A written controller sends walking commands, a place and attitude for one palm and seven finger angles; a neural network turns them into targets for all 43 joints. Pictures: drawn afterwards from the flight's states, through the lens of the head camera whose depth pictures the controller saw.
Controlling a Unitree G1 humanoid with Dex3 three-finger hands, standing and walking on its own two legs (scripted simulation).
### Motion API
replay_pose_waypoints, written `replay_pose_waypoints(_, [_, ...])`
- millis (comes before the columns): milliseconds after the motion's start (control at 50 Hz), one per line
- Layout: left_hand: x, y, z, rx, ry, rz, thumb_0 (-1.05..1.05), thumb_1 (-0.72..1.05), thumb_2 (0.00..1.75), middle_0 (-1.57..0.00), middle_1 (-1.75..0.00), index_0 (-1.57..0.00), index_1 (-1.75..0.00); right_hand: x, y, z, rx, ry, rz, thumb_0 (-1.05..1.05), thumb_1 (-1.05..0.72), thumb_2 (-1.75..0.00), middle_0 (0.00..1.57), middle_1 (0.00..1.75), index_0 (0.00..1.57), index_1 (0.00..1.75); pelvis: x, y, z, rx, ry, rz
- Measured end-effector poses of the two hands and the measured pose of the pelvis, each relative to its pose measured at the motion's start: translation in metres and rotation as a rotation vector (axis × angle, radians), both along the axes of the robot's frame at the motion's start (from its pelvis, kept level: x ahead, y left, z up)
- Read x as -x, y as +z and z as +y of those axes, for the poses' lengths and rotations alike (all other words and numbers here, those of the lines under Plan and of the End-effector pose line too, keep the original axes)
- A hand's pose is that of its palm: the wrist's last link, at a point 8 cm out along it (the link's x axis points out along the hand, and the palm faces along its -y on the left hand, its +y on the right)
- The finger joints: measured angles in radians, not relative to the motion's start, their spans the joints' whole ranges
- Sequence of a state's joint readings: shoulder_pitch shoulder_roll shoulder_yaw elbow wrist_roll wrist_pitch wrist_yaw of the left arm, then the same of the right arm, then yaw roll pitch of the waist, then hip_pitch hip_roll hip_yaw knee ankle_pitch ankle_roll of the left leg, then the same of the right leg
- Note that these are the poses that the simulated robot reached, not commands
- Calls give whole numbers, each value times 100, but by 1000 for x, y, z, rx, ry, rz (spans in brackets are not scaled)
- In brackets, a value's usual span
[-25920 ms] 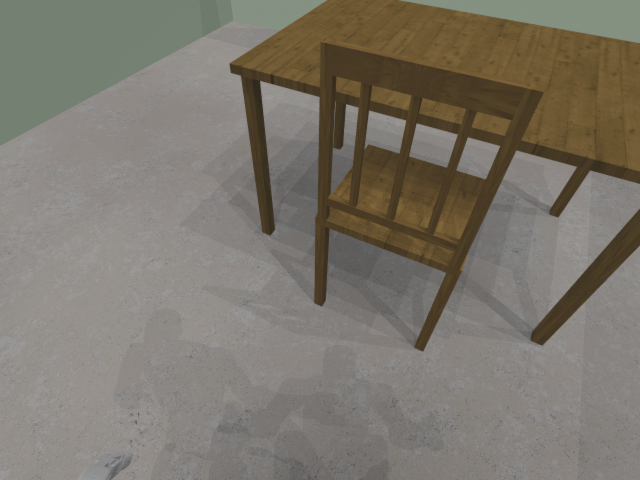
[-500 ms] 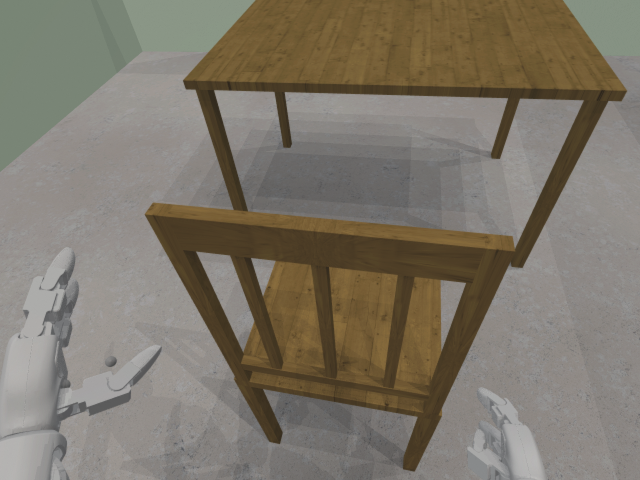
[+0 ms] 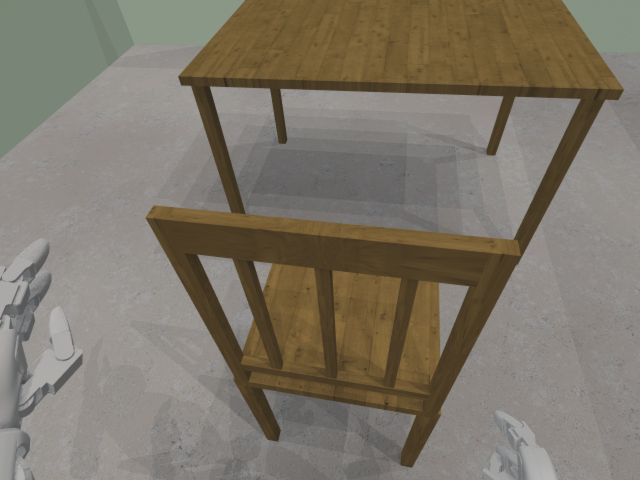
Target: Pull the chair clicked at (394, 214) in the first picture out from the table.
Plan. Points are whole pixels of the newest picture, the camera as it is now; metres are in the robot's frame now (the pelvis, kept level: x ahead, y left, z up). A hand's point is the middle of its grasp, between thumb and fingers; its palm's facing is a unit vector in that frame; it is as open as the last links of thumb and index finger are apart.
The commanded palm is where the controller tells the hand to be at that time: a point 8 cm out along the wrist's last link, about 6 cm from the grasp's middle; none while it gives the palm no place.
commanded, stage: draw the hand back to the body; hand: left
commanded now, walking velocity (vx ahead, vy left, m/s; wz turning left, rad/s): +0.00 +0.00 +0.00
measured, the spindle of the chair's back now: (328, 330) +0.34 +0.04 -0.06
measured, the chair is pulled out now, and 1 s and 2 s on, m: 0.56 0.56 0.56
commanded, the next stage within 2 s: step back with the hand held close in 0.08 s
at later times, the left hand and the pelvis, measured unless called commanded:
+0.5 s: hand (90, 329) +0.21 +0.25 +0.16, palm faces +0.33 -0.75 -0.58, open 7.4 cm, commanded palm +0.14 +0.30 +0.18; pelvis -0.01 +0.00 +0.00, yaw -1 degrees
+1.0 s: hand (69, 394) +0.14 +0.23 +0.16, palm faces +0.41 -0.72 -0.55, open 7.4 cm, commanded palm +0.08 +0.28 +0.18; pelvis -0.06 -0.02 -0.01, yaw +0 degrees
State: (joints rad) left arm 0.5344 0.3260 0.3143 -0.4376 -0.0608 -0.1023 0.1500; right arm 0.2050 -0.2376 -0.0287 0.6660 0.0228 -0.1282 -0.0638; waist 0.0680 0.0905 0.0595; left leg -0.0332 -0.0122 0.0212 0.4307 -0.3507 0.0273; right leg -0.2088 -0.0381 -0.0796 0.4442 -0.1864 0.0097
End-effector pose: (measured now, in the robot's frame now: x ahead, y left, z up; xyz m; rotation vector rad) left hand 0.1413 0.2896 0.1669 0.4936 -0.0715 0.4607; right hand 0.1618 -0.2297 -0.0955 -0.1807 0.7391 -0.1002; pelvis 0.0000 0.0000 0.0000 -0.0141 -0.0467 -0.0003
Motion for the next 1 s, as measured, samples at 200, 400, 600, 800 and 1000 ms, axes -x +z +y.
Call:
replay_pose_waypoints(200, [-3,14,8,-38,14,-56,1,89,89,-21,-30,-21,-30,-12,4,8,-19,6,-30,1,-90,-90,20,30,20,30,-2,0,2,4,-2,-3])
replay_pose_waypoints(400, [-26,21,7,-110,-54,-31,1,89,89,-20,-30,-21,-30,-8,1,10,-29,-25,-18,1,-90,-90,20,30,20,30,7,-1,4,-20,-30,38])
replay_pose_waypoints(600, [-16,18,-13,-186,-106,92,1,89,89,-21,-30,-22,-30,18,-26,-4,-68,-112,81,1,-90,-90,20,30,20,30,14,-8,-3,-28,-5,70])
replay_pose_waypoints(800, [21,18,-10,-205,-27,66,1,89,89,-21,-30,-22,-30,42,-27,-23,-34,-125,84,1,-91,-90,20,30,20,30,39,-14,-14,-46,-8,65])
replay_pose_waypoints(1000, [38,18,-27,-164,-60,-25,1,89,89,-21,-30,-22,-30,62,-17,-36,14,-84,60,1,-90,-90,20,30,20,30,60,-15,-23,-37,6,66])
